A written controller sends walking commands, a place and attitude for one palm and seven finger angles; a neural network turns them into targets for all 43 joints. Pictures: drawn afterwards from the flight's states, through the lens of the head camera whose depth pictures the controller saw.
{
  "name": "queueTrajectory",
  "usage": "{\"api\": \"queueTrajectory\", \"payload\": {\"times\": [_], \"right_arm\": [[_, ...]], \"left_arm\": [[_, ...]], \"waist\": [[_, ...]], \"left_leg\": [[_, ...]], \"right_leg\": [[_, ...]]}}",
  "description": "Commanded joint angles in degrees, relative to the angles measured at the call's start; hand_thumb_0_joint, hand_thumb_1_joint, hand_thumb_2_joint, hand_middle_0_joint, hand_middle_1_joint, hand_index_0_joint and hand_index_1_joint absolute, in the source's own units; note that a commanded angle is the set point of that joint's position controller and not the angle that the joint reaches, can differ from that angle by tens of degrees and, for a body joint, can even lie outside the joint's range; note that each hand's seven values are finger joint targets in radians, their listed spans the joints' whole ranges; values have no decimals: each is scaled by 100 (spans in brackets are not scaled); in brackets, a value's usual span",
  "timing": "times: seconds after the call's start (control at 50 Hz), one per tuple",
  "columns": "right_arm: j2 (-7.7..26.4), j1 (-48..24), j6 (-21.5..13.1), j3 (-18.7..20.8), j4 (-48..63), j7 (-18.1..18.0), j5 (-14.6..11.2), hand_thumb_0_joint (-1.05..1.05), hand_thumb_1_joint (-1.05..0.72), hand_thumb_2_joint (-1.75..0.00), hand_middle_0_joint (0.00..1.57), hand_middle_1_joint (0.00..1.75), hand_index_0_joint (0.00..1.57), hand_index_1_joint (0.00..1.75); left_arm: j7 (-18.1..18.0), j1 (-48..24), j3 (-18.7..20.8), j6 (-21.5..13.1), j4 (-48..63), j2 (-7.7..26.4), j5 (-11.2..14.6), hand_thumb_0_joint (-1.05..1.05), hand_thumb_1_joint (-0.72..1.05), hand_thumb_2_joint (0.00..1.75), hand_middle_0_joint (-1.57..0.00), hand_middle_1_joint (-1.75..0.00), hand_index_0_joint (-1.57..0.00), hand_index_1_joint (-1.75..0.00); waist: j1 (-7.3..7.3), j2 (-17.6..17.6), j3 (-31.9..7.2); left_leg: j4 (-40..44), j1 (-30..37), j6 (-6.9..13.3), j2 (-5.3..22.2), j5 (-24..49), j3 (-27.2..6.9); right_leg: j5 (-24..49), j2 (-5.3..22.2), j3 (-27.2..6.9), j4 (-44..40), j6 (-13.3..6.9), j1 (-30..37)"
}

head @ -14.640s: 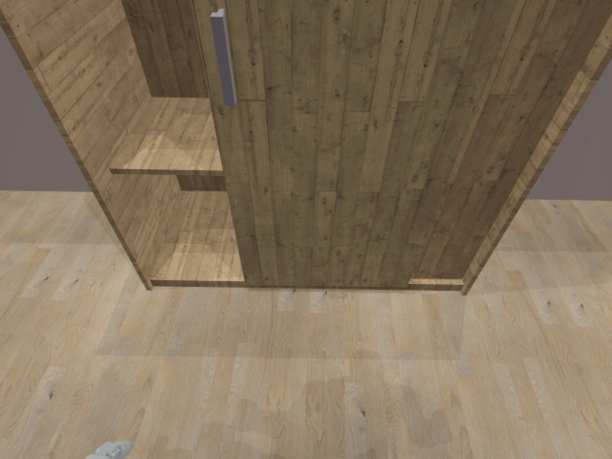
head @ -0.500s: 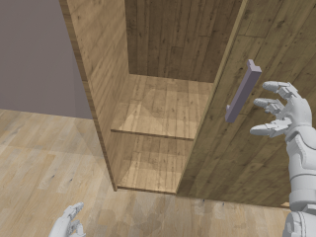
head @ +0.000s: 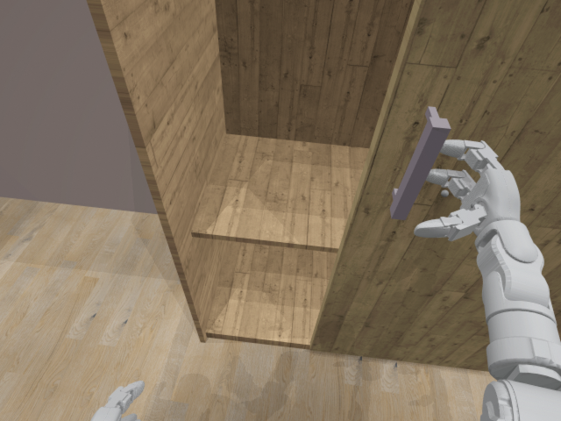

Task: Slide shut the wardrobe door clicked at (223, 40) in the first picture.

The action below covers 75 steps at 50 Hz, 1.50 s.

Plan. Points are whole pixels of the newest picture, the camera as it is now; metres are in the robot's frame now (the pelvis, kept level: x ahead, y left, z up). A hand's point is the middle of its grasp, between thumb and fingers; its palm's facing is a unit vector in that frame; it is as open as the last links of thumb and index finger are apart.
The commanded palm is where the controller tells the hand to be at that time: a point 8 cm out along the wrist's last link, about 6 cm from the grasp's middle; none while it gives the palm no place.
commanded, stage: feel for the door with the fingertips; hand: right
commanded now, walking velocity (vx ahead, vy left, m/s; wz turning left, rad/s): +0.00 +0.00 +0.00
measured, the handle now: (413, 166) +0.46 -0.15 +0.15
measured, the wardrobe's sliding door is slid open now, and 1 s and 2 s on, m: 0.37 0.37 0.37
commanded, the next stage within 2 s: slide the fingers in behind the handle in 0.50 s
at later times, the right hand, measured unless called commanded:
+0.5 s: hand (438, 185) +0.41 -0.17 +0.16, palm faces +0.05 +1.00 -0.01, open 13.9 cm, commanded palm +0.39 -0.22 +0.15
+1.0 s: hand (433, 189) +0.41 -0.16 +0.15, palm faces +0.03 +1.00 -0.01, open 13.9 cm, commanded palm +0.39 -0.21 +0.15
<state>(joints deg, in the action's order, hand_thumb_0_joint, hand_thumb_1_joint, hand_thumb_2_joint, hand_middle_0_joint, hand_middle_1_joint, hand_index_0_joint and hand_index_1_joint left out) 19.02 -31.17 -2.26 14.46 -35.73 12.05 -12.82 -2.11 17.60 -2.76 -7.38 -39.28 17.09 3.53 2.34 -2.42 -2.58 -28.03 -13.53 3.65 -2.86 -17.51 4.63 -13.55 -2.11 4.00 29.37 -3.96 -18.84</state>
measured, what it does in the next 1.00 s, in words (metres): stands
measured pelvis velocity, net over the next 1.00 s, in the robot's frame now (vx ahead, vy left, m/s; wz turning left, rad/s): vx -0.01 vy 0.01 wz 0.01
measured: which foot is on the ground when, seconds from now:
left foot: down 0.00-1.00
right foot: down 0.00-1.00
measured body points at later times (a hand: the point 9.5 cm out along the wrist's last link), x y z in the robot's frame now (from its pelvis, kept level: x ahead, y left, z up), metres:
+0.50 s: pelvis +0.00 +0.00 +0.00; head +0.00 +0.02 +0.45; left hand +0.11 +0.25 -0.11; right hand +0.40 -0.22 +0.16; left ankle -0.03 +0.07 -0.73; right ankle +0.02 -0.07 -0.73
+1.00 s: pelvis -0.01 +0.01 +0.00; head +0.00 +0.03 +0.45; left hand +0.08 +0.27 -0.11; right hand +0.40 -0.22 +0.16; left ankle -0.03 +0.07 -0.73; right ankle +0.02 -0.07 -0.73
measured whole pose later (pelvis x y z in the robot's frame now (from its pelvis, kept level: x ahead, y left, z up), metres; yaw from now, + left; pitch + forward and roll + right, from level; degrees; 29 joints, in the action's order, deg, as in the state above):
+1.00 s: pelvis -0.01 +0.01 +0.00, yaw +0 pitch +2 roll +0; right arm 19.8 -35.6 -5.0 14.8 -43.4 9.9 -11.7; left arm -1.8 18.3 -2.8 -6.8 -39.2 17.0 3.8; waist 2.9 -2.5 -2.1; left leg -28.3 -14.3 4.7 -3.9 -16.7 4.5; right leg -12.7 -1.0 4.0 29.7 -3.1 -19.4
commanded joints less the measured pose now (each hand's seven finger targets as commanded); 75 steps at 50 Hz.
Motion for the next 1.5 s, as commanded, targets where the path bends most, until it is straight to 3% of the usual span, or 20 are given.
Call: {"api": "queueTrajectory", "payload": {"times": [0.0, 0.04, 0.12, 0.22, 0.32, 0.4, 0.44, 0.6, 0.64, 0.7, 0.78, 0.8, 1.0, 1.04, 1.12, 1.2, 1.24, 1.36, 1.42, 1.48], "right_arm": [[1112, -2513, -281, 128, 1629, -308, 56, 0, 50, -30, 30, 120, 30, 120], [864, -2513, -277, -62, 1621, -398, 85, 0, 50, -30, 30, 120, 30, 120], [1109, -2669, -288, 244, 1408, -571, 80, 0, 50, -30, 30, 120, 30, 120], [1055, -2855, -285, 117, 1216, -597, 191, 0, 50, -30, 30, 120, 30, 120], [954, -3005, -364, 45, 1122, -466, 120, 0, 50, -30, 30, 120, 30, 120], [877, -3080, -412, -24, 803, -427, 79, 0, 50, -30, 30, 120, 30, 120], [1184, -3255, -441, 155, 561, -445, 124, 0, 50, -30, 30, 120, 30, 120], [1436, -3692, -564, 218, 135, -309, 157, 0, 50, -30, 30, 120, 30, 120], [1420, -3651, -639, 204, 164, -274, 144, 0, 50, -30, 30, 120, 30, 120], [1474, -3274, -663, 307, 241, -206, 103, 0, 50, -30, 30, 120, 30, 120], [1588, -3116, -710, 443, 242, -164, 31, 0, 50, -30, 30, 120, 30, 120], [1533, -3139, -726, 371, 350, -145, 35, 0, 50, -30, 30, 120, 30, 120], [1256, -3291, -638, 133, 640, -262, 42, 0, 50, -30, 30, 120, 30, 120], [1277, -3344, -626, 178, 613, -325, 66, 0, 50, -30, 30, 120, 30, 120], [1273, -3467, -620, 171, 659, -395, 131, 0, 50, -30, 30, 120, 30, 120], [952, -3458, -567, -72, 677, -385, 99, 0, 50, -30, 30, 120, 30, 120], [920, -3443, -542, -70, 515, -402, 95, 0, 50, -30, 30, 120, 30, 120], [1204, -3276, -563, 179, 594, -447, 142, 0, 50, -30, 30, 120, 30, 120], [960, -3273, -537, -24, 604, -407, 122, 0, 50, -30, 30, 120, 30, 120], [1170, -3258, -513, 170, 372, -430, 102, 0, 50, -30, 30, 120, 30, 120]], "left_arm": [[-28, -413, 288, -276, 839, 705, 16, 0, 90, 90, -20, -30, -20, -30], [-6, -421, 287, -270, 808, 687, 3, 0, 90, 90, -20, -30, -20, -30], [-41, -460, 278, -217, 760, 686, -6, 0, 90, 90, -20, -30, -20, -30], [-58, -465, 243, -147, 728, 647, -5, 0, 90, 90, -20, -30, -20, -30], [-61, -404, 256, -147, 722, 654, -3, 0, 90, 90, -20, -30, -20, -30], [-52, -377, 251, -139, 658, 666, 11, 0, 90, 90, -20, -30, -20, -30], [-74, -343, 240, -104, 606, 689, 16, 0, 90, 90, -20, -30, -20, -30], [-94, -217, 222, -130, 595, 704, 42, 0, 90, 90, -20, -30, -20, -30], [-82, -186, 238, -141, 615, 710, 33, 0, 90, 90, -20, -30, -20, -30], [-61, -195, 246, -165, 708, 715, 42, 0, 90, 90, -20, -30, -20, -30], [-49, -191, 262, -179, 734, 751, 51, 0, 90, 90, -20, -30, -20, -30], [-49, -239, 252, -179, 761, 731, 59, 0, 90, 90, -20, -30, -20, -30], [-57, -304, 252, -220, 767, 685, 74, 0, 90, 90, -20, -30, -20, -30], [-54, -284, 252, -238, 756, 697, 53, 0, 90, 90, -20, -30, -20, -30], [-53, -257, 254, -250, 728, 665, 48, 0, 90, 90, -20, -30, -20, -30], [-31, -265, 250, -244, 718, 656, 53, 0, 90, 90, -20, -30, -20, -30], [-30, -256, 254, -233, 692, 671, 48, 0, 90, 90, -20, -30, -20, -30], [-21, -215, 264, -214, 699, 687, 26, 0, 90, 90, -20, -30, -20, -30], [-19, -273, 249, -212, 722, 657, 41, 0, 90, 90, -20, -30, -20, -30], [-33, -248, 245, -187, 701, 698, 37, 0, 90, 90, -20, -30, -20, -30]], "waist": [[-77, -303, -1637], [-26, 24, -1589], [-41, 286, -1492], [-27, -37, -1529], [7, 89, -1718], [59, 222, -1445], [100, 474, -1244], [161, 53, -1292], [147, 295, -1460], [23, -36, -1691], [0, 385, -1531], [7, 125, -1498], [97, 118, -1373], [102, 361, -1353], [83, 57, -1593], [153, 98, -1575], [174, 421, -1426], [44, 165, -1787], [78, 136, -1605], [76, 421, -1361]], "left_leg": [[360, -457, -175, 207, 1725, -364], [385, -517, -177, 180, 1730, -345], [417, -384, -190, 174, 1635, -369], [409, -355, -159, 200, 1721, -396], [392, -266, -156, 184, 1950, -383], [461, -371, -182, 181, 1818, -416], [505, -338, -212, 197, 1721, -479], [518, -395, -228, 237, 1488, -584], [490, -263, -251, 238, 1641, -614], [428, -138, -234, 248, 1776, -614], [463, -47, -288, 251, 1783, -666], [471, -89, -286, 262, 1774, -686], [521, -319, -314, 235, 1464, -683], [509, -350, -309, 222, 1496, -655], [426, -260, -294, 233, 1701, -658], [404, -328, -298, 219, 1877, -592], [429, -413, -327, 211, 1827, -597], [308, -244, -260, 222, 2017, -554], [321, -385, -241, 206, 1908, -496], [382, -403, -259, 200, 1742, -530]], "right_leg": [[1587, 272, -849, -211, 168, 1838], [1709, 329, -885, -187, 175, 1886], [1382, 300, -852, -279, 166, 1700], [1500, 281, -827, -265, 195, 1786], [1748, 276, -848, -224, 195, 1909], [1430, 250, -804, -229, 145, 1699], [1124, 223, -725, -220, 71, 1378], [739, 156, -675, -183, 42, 1210], [823, 158, -651, -145, 10, 1178], [913, 128, -636, -139, 42, 1251], [765, 136, -590, -146, -4, 994], [762, 135, -567, -160, 2, 1034], [595, 156, -594, -135, -2, 1112], [647, 174, -620, -126, -24, 1085], [843, 151, -629, -93, 11, 1246], [1005, 152, -634, -59, 24, 1311], [963, 177, -637, -27, -3, 1214], [1232, 148, -704, -27, 44, 1391], [1217, 169, -723, -47, 70, 1423], [969, 166, -705, -81, 30, 1164]]}}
